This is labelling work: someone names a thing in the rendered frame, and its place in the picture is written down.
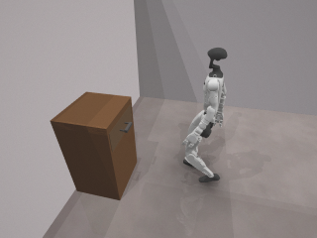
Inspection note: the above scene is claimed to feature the robot left upper arm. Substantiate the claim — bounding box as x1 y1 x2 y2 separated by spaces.
206 78 219 114

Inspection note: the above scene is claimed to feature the robot right upper arm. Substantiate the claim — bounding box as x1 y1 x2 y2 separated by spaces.
221 83 227 97

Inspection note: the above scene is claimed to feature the robot left thigh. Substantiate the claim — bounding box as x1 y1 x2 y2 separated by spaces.
185 124 212 158

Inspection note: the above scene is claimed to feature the robot right hand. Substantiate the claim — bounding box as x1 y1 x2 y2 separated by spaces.
214 112 224 127

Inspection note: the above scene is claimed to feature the robot left hand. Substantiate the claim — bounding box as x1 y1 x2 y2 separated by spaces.
182 132 199 149

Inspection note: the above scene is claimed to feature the humanoid robot torso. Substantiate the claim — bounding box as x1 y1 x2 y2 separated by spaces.
201 74 224 129

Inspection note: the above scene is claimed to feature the cabinet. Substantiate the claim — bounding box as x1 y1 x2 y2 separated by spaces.
50 91 137 200

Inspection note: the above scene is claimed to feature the handle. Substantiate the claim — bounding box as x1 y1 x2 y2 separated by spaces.
120 122 133 133

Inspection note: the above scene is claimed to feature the robot right forearm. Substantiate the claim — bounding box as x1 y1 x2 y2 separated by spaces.
217 94 226 114

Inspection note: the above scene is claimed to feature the drawer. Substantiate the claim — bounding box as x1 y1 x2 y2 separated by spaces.
109 104 133 153

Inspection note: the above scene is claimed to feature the robot left forearm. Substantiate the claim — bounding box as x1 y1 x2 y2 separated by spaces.
193 108 216 136

